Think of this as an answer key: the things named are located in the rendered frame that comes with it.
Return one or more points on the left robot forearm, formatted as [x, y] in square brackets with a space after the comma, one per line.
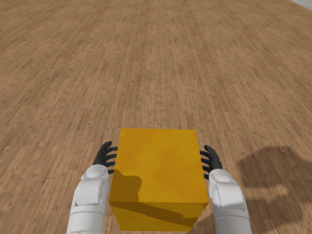
[89, 202]

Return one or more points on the right robot forearm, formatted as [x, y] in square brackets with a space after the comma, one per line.
[230, 209]

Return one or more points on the left robot hand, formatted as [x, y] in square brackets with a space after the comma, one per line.
[102, 157]

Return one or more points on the carton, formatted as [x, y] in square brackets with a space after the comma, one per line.
[158, 181]

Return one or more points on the right robot hand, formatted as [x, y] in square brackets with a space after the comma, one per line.
[213, 163]

